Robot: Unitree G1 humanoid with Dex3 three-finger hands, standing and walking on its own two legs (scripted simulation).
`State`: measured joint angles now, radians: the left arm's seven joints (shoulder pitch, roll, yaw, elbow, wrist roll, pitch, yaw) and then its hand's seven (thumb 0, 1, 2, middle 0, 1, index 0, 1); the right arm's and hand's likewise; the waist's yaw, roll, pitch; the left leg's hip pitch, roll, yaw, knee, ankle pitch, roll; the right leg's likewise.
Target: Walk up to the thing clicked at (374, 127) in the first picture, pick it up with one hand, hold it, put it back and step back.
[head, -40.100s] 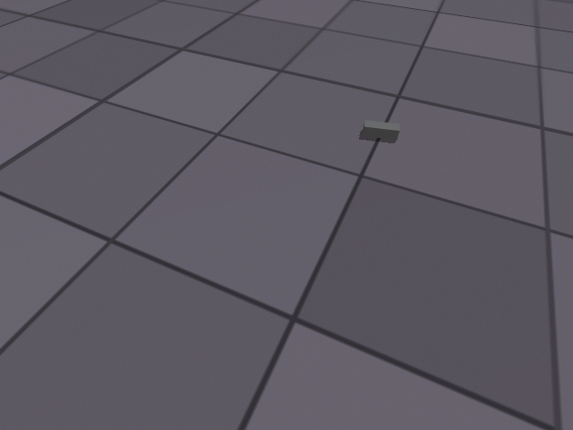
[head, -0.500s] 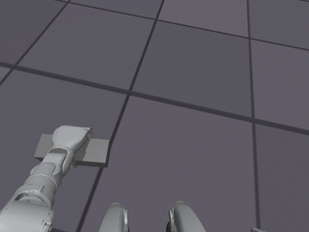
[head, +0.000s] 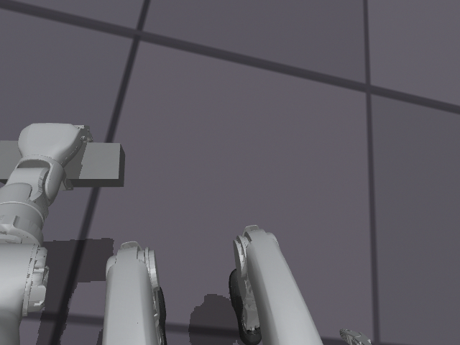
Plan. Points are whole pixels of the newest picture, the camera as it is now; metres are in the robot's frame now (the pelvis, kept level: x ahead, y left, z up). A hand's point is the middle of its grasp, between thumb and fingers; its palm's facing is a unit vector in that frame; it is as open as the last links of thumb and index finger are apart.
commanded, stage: crouch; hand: left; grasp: from above
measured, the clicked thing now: (66, 165) +0.47 +0.25 -0.19
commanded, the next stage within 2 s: lower in 0.92 s
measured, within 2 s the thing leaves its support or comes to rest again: neither
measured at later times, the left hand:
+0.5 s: hand (75, 161) +0.50 +0.25 -0.25, palm faces -0.47 +0.01 -0.88, open 10.1 cm
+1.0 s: hand (82, 162) +0.52 +0.25 -0.30, palm faces -0.46 +0.02 -0.89, open 10.0 cm
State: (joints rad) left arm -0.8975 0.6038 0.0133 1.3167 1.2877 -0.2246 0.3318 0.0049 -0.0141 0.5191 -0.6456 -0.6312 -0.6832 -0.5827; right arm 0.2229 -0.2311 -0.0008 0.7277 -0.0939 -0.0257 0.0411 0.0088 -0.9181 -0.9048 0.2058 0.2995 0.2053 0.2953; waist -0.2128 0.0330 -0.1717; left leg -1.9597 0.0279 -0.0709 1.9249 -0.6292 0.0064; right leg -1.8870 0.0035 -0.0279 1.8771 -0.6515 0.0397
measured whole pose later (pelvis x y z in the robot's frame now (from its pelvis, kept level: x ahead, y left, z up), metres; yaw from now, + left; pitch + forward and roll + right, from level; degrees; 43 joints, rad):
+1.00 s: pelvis -0.01 +0.00 -0.13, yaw -6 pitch +35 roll -10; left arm -1.12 0.89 0.07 1.49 1.35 -0.27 0.31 0.01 0.01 0.48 -0.65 -0.61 -0.68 -0.57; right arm 0.19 -0.27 0.14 0.69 -0.15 -0.01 0.13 0.00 -0.93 -0.91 0.20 0.30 0.20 0.30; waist -0.32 -0.03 0.01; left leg -2.32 0.03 -0.16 2.37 -0.67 0.00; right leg -2.22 0.04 -0.08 2.27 -0.68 0.05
